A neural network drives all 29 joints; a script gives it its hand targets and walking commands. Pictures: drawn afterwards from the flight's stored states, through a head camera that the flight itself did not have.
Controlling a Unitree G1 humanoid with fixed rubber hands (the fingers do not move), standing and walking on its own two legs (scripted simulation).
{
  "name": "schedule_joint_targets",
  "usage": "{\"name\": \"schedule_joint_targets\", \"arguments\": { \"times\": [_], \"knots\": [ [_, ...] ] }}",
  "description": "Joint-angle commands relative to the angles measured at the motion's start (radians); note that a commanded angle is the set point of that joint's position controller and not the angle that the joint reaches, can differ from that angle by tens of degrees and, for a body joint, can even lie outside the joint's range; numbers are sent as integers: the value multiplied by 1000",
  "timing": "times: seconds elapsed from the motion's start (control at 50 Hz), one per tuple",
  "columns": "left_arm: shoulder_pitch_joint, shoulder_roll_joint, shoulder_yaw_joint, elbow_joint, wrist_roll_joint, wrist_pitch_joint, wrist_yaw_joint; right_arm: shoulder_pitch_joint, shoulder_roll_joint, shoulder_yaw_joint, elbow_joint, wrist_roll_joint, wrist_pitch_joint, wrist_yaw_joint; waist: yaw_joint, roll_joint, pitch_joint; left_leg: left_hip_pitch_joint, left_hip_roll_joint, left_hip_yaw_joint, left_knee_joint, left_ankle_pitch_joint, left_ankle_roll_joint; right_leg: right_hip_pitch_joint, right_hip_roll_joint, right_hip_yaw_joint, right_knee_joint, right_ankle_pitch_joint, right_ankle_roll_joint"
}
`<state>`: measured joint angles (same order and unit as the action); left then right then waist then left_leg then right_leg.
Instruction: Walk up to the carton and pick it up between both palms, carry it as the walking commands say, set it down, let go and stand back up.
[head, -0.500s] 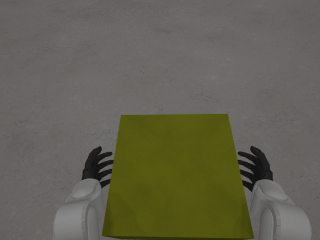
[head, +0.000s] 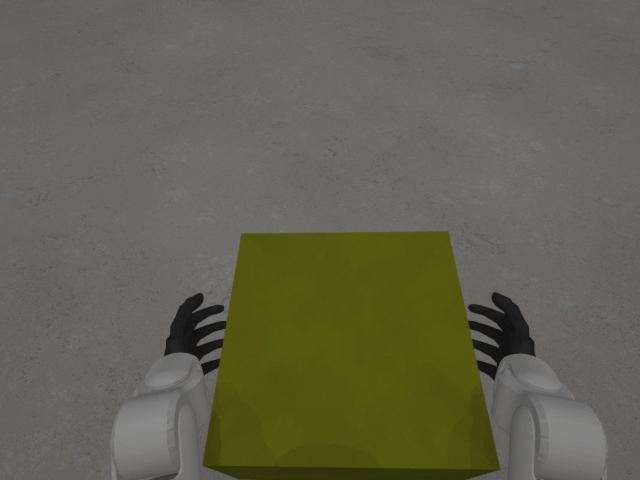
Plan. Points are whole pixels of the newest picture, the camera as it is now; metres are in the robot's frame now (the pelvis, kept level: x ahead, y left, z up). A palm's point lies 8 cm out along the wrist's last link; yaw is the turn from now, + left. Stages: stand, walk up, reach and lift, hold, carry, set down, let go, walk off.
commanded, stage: carry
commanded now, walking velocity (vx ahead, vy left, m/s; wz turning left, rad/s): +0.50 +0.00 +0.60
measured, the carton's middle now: (345, 354) +0.29 -0.01 -0.01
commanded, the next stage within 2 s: none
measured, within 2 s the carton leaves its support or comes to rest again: neither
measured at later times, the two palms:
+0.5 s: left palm (147, 192) +0.49 +0.26 +0.10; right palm (373, 142) +0.60 -0.07 +0.09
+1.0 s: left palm (113, 137) +0.62 +0.35 +0.10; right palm (316, 95) +0.73 +0.02 +0.10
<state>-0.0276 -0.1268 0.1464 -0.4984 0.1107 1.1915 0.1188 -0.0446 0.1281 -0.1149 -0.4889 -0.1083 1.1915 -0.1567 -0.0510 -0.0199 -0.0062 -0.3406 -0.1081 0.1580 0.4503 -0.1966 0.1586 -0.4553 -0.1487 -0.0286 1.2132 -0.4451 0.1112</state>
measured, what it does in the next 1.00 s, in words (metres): walks ahead, turning left: right foot, then left foot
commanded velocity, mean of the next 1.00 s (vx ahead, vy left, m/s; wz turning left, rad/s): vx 0.14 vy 0.00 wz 0.17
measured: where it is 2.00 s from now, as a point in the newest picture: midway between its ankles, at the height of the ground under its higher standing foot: (304, 417)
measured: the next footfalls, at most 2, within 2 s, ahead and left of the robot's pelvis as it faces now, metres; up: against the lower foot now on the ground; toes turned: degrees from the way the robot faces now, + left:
right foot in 0.38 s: +0.45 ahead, -0.03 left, +0.00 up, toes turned +13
left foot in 0.72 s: +0.45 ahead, +0.21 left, +0.00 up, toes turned +7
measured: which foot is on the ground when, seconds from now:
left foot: down 0.00-0.40, up 0.42-0.70, down 0.72-1.00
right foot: up 0.00-0.36, down 0.38-1.00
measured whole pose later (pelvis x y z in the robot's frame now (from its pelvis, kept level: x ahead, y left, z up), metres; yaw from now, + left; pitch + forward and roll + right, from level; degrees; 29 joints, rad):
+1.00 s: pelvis +0.45 +0.10 +0.00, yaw +19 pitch +5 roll +0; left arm -0.04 -0.13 0.14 -0.53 0.09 1.21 0.14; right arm -0.04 0.13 -0.12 -0.55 -0.11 1.21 -0.15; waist 0.00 0.00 -0.10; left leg -0.37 0.01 0.13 0.59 -0.29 0.05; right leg -0.22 -0.11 -0.19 0.56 -0.40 0.05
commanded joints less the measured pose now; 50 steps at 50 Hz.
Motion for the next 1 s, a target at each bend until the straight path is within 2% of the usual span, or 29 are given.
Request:
{"name": "schedule_joint_targets", "arguments": {
  "times": [0.0, 0.04, 0.14, 0.24, 0.28, 0.3, 0.32, 0.34, 0.36, 0.38, 0.4, 0.42, 0.44, 0.46, 0.48, 0.5, 0.54, 0.56, 0.6, 0.66, 0.68, 0.7, 0.72, 0.74, 0.76, 0.78, 0.82, 0.92, 0.98],
  "knots": [
    [-415, -978, -801, -147, -409, -61, -238, -422, 1019, 794, -137, 454, -42, 301, 35, 56, -363, 447, 312, -365, -150, 520, 97, -156, 0, 9, -124, 38, 11],
    [-404, -972, -821, -179, -413, -75, -231, -396, 984, 787, -161, 448, -55, 307, 34, 85, -335, 456, 305, -347, -158, 553, 91, -183, 10, -18, -215, 84, 16],
    [-391, -909, -847, -215, -408, -64, -216, -325, 886, 755, -184, 409, -53, 301, 32, 125, -273, 542, 271, -316, -156, 720, 47, -269, 55, -69, -359, 256, 3],
    [-397, -830, -841, -211, -400, -29, -205, -293, 820, 725, -181, 377, -27, 280, 24, 149, -184, 550, 236, -293, -148, 844, 26, -260, 129, -141, -524, 300, -28],
    [-401, -802, -836, -210, -401, -17, -200, -300, 807, 717, -185, 373, -15, 270, 29, 172, -187, 495, 202, -250, -101, 1020, 3, -121, 194, -189, -648, 293, -51],
    [-398, -784, -831, -206, -404, -12, -197, -312, 799, 714, -193, 374, -10, 265, 39, 182, -225, 449, 174, -199, -28, 1102, -30, 16, 222, -212, -718, 313, -62],
    [-409, -765, -826, -209, -410, -7, -195, -316, 788, 711, -199, 375, -4, 260, 46, 177, -293, 403, 154, -153, 110, 1079, -57, 191, 234, -245, -786, 400, -55],
    [-434, -765, -820, -218, -409, -2, -194, -327, 775, 716, -205, 384, 0, 257, 65, 112, -352, 288, 130, -82, 310, 937, -93, 412, 184, -252, -894, 573, -48],
    [-387, -759, -796, -205, -395, 0, -194, -376, 756, 729, -229, 398, 6, 254, 106, 8, -402, 57, 108, -80, 551, 590, -122, 648, 9, -88, -927, 665, -95],
    [-312, -738, -758, -164, -369, 9, -182, -354, 750, 745, -235, 401, 22, 251, 92, -264, -442, -204, -15, -59, 829, -192, -154, 808, -289, 279, -822, 1281, -273],
    [-282, -737, -748, -151, -374, 15, -180, -292, 752, 745, -196, 396, 35, 249, 77, -177, -543, -214, 51, -194, 953, -218, -145, 769, -369, 315, -788, 1281, -379],
    [-279, -772, -743, -156, -370, 12, -185, -310, 796, 772, -205, 416, 35, 257, 74, -77, -523, -205, 109, -225, 932, -199, -137, 681, -332, 259, -815, 1169, -365],
    [-319, -807, -756, -166, -384, 9, -193, -353, 826, 774, -214, 426, 32, 262, 75, -18, -467, -179, 152, -230, 845, -188, -130, 575, -287, 195, -855, 972, -321],
    [-355, -826, -765, -168, -396, 5, -200, -367, 842, 764, -196, 422, 26, 263, 71, 3, -403, -146, 178, -221, 709, -172, -128, 498, -235, 129, -884, 806, -282],
    [-388, -838, -773, -182, -410, 0, -207, -379, 857, 763, -202, 423, 18, 264, 63, -33, -340, -109, 181, -199, 566, -166, -127, 430, -197, 63, -900, 725, -247],
    [-386, -831, -769, -165, -411, -1, -213, -372, 859, 757, -182, 411, 15, 260, 59, -77, -300, -62, 165, -162, 441, -175, -121, 368, -177, 11, -917, 702, -223],
    [-399, -812, -775, -160, -424, -3, -221, -363, 850, 747, -165, 393, 10, 249, 60, -137, -298, -22, 123, -97, 285, -227, -122, 336, -175, -26, -922, 664, -232],
    [-409, -801, -780, -173, -435, -5, -224, -369, 846, 745, -174, 391, 7, 243, 61, -143, -319, -25, 115, -81, 243, -221, -122, 349, -177, -38, -909, 650, -240],
    [-415, -788, -786, -177, -444, -3, -226, -368, 838, 737, -167, 386, 7, 236, 60, -140, -351, -10, 108, -56, 206, -150, -121, 349, -181, -51, -881, 576, -228],
    [-430, -773, -777, -161, -436, 5, -226, -363, 822, 726, -133, 380, 14, 239, 50, -109, -322, 56, 115, -27, 84, 5, -117, 290, -138, -93, -814, 414, -176],
    [-434, -763, -766, -150, -427, 9, -224, -373, 812, 722, -126, 379, 16, 241, 48, -81, -305, 86, 134, -38, 38, 40, -113, 263, -118, -109, -785, 368, -152],
    [-433, -747, -747, -134, -414, 14, -222, -387, 803, 716, -117, 377, 19, 241, 46, -34, -285, 121, 180, -87, -23, 97, -102, 222, -90, -131, -739, 322, -124],
    [-424, -734, -729, -113, -399, 21, -220, -384, 792, 707, -100, 370, 21, 242, 52, 41, -265, 147, 271, -202, -30, 310, -78, 154, -51, -144, -676, 219, -95],
    [-427, -734, -730, -117, -392, 30, -219, -364, 785, 694, -91, 366, 22, 244, 57, 141, -263, 171, 339, -288, 2, 565, -43, 112, 5, -146, -643, 127, -73],
    [-430, -732, -723, -109, -386, 36, -218, -354, 786, 690, -87, 364, 26, 242, 57, 158, -289, 207, 346, -289, 29, 690, -24, 114, 13, -146, -633, 84, -62],
    [-434, -751, -725, -111, -389, 35, -219, -366, 799, 694, -107, 369, 24, 243, 54, 133, -314, 238, 333, -263, 56, 765, -26, 122, 17, -149, -623, 104, -56],
    [-436, -785, -735, -116, -402, 31, -219, -382, 818, 698, -136, 380, 19, 244, 55, 109, -350, 257, 313, -237, 91, 829, -31, 156, 21, -148, -637, 183, -51],
    [-401, -796, -727, -117, -402, 18, -216, -371, 832, 711, -147, 389, 18, 246, 55, 50, -410, 252, 265, -186, 141, 794, -58, 272, 8, -123, -656, 491, -66],
    [-395, -801, -735, -133, -406, 8, -215, -381, 843, 726, -163, 398, 13, 249, 55, 35, -421, 259, 249, -174, 142, 767, -68, 292, 6, -122, -651, 581, -70]
  ]
}}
